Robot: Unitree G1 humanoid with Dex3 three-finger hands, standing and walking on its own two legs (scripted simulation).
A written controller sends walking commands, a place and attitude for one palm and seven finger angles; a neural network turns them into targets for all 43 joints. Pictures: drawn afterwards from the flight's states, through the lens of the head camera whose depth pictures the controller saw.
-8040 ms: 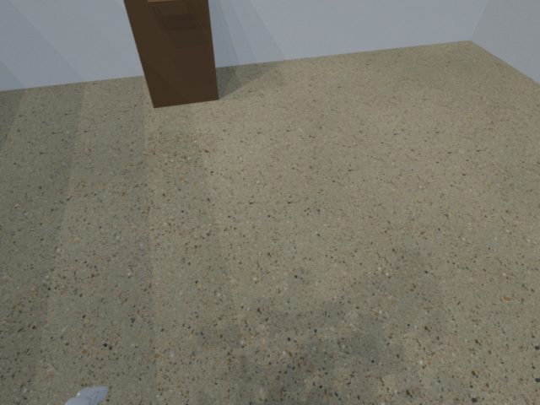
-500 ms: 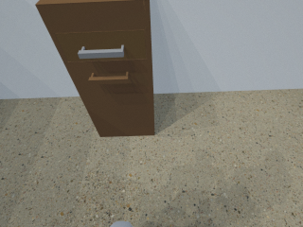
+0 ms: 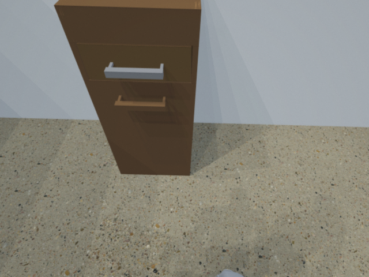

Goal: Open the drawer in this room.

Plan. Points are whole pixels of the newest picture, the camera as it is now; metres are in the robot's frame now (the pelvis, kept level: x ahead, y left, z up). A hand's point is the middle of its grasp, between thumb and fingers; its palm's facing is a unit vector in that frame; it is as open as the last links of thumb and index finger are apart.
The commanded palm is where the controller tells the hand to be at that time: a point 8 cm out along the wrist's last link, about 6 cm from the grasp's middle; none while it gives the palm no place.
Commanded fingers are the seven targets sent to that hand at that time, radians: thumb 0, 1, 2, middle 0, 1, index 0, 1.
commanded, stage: take the last steps up to it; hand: left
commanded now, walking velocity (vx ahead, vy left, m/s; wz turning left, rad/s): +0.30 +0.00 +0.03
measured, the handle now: (135, 69) +0.75 +0.21 +0.02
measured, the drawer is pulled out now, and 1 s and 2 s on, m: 0.00 0.00 0.00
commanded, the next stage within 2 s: come to a stop and stand still in 0.42 s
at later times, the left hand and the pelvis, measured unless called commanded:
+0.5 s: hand out of the picture +0.13 +0.17 -0.19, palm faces +0.12 -0.98 -0.15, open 7.4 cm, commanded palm none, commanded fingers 0.00 0.90 0.90 -0.20 -0.30 -0.20 -0.30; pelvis +0.17 +0.01 -0.01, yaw +2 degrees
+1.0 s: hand (128, 213) +0.31 +0.18 -0.17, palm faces +0.01 -0.96 -0.29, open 7.4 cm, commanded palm none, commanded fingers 0.00 0.90 0.90 -0.20 -0.30 -0.20 -0.30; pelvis +0.23 -0.03 -0.01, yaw -1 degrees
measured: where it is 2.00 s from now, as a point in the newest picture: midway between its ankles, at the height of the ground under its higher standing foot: outside the picture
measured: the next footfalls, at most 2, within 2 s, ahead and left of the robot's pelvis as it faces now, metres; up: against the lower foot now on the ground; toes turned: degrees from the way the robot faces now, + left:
right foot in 0.06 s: +0.13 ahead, -0.13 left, +0.00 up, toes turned -8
left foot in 0.50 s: +0.28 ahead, +0.12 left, +0.00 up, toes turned +10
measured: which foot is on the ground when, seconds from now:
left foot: down 0.00-0.08, up 0.10-0.48, down 0.50-0.98, up 1.00-1.00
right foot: up 0.00-0.04, down 0.06-0.52, up 0.54-0.96, down 0.98-1.00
